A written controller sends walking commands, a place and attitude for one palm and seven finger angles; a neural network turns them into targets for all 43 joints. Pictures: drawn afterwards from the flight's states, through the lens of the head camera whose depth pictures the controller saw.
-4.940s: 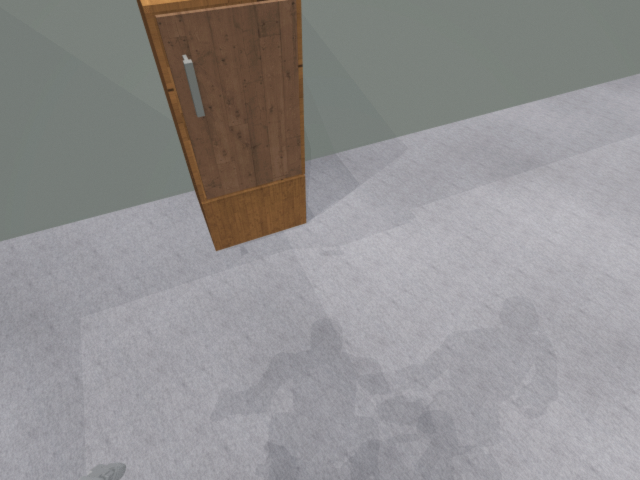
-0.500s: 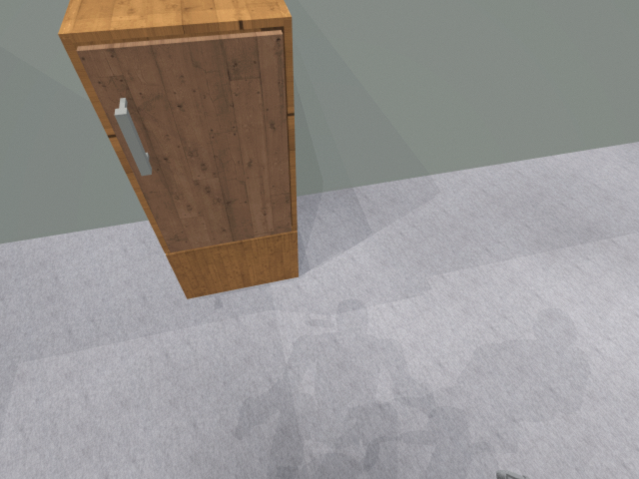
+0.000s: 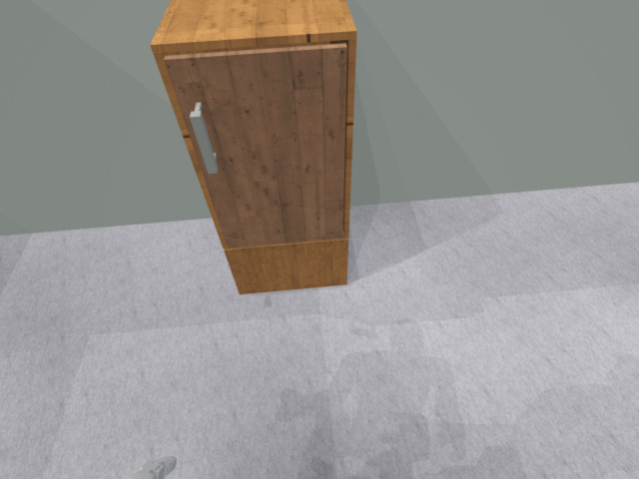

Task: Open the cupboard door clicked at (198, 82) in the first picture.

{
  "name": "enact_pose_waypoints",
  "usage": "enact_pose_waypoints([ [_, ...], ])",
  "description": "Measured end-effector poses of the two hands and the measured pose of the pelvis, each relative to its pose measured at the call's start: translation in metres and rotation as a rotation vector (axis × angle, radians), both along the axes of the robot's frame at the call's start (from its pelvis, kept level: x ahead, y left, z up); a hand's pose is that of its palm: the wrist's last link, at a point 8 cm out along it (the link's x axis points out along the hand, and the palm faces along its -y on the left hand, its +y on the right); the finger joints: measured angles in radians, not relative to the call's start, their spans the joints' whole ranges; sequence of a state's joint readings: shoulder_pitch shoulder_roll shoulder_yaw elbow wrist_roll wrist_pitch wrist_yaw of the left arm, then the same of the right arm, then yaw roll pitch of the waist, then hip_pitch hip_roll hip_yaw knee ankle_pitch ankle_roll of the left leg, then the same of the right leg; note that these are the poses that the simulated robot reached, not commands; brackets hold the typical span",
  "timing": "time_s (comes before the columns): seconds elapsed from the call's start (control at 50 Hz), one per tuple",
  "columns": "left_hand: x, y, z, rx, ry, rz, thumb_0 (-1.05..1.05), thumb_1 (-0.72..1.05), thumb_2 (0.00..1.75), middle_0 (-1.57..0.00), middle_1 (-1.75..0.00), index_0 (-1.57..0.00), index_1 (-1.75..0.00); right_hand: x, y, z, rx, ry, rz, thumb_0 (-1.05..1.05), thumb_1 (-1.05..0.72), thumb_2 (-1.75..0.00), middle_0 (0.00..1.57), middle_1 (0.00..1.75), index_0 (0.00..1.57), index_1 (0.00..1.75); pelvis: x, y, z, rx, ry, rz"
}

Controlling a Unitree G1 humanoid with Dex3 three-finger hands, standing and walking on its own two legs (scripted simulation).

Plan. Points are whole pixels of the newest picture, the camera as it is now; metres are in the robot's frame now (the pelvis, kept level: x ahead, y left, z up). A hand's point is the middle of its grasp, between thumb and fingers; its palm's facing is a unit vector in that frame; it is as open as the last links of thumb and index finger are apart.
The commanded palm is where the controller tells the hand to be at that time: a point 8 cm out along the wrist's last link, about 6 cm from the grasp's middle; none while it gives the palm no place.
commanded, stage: turn to face it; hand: left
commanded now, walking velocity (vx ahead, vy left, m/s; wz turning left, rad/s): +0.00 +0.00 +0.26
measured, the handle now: (205, 138) +0.79 +0.29 -0.04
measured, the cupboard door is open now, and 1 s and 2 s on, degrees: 0 0 0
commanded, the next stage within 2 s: take the last steps up to it in 0.04 s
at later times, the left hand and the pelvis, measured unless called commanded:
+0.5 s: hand out of the picture -0.08 +0.23 -0.18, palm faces +0.19 -0.96 -0.19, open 7.3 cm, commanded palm none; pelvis +0.00 +0.05 +0.00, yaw +6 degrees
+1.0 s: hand (205, 393) +0.28 +0.21 -0.17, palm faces +0.09 -0.98 -0.19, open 7.4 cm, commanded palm none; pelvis +0.17 +0.02 -0.01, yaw +6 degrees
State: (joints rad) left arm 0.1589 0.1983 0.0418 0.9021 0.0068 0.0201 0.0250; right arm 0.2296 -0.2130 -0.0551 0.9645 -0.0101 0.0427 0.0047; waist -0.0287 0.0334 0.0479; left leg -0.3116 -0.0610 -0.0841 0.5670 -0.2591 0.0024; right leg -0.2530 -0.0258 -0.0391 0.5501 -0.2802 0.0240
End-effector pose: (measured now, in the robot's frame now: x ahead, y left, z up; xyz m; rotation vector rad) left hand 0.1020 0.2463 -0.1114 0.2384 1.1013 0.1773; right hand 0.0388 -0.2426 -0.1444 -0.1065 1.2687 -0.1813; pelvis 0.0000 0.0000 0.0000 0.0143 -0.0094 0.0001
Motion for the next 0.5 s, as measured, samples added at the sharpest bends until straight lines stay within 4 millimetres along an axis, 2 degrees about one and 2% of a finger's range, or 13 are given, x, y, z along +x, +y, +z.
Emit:
enact_pose_waypoints([
  [0.06, -0.014, -0.013, 0.006, -0.005, -0.007, 0.016, 0.01, 0.91, 0.90, -0.20, -0.30, -0.20, -0.30, -0.005, -0.008, -0.003, 0.009, 0.031, 0.013, 0.00, -0.91, -0.90, 0.21, 0.30, 0.20, 0.30, -0.004, -0.006, 0.003, 0.006, -0.012, 0.031],
  [0.14, -0.038, -0.020, 0.007, -0.016, 0.025, 0.056, 0.01, 0.91, 0.90, -0.20, -0.30, -0.20, -0.30, -0.007, -0.015, 0.000, 0.010, 0.048, 0.034, 0.00, -0.91, -0.90, 0.20, 0.30, 0.20, 0.30, -0.008, -0.009, 0.008, 0.012, -0.020, 0.062],
  [0.26, -0.084, -0.013, 0.000, -0.038, 0.079, 0.143, 0.01, 0.92, 0.90, -0.20, -0.30, -0.21, -0.30, -0.002, -0.012, 0.007, -0.013, 0.075, 0.104, 0.00, -0.91, -0.90, 0.20, 0.30, 0.19, 0.30, -0.012, -0.004, 0.011, 0.012, -0.019, 0.105],
  [0.34, -0.127, 0.000, -0.009, -0.064, 0.155, 0.205, 0.01, 0.92, 0.90, -0.20, -0.30, -0.21, -0.30, 0.017, 0.005, 0.016, -0.030, 0.054, 0.164, 0.01, -0.91, -0.90, 0.20, 0.30, 0.19, 0.30, -0.011, 0.009, 0.011, 0.002, -0.010, 0.123],
  [0.44, -0.181, 0.022, -0.032, -0.113, 0.306, 0.277, 0.01, 0.91, 0.90, -0.20, -0.30, -0.20, -0.30, 0.047, 0.039, 0.021, -0.066, -0.044, 0.213, 0.00, -0.91, -0.90, 0.20, 0.30, 0.19, 0.30, -0.005, 0.036, 0.002, -0.027, -0.007, 0.129],
  [0.5, -0.192, 0.032, -0.034, -0.130, 0.392, 0.270, 0.01, 0.91, 0.90, -0.20, -0.30, -0.20, -0.30, 0.048, 0.059, 0.027, -0.064, -0.072, 0.196, 0.00, -0.91, -0.90, 0.20, 0.30, 0.19, 0.30, 0.004, 0.047, 0.005, -0.029, -0.018, 0.113],
])
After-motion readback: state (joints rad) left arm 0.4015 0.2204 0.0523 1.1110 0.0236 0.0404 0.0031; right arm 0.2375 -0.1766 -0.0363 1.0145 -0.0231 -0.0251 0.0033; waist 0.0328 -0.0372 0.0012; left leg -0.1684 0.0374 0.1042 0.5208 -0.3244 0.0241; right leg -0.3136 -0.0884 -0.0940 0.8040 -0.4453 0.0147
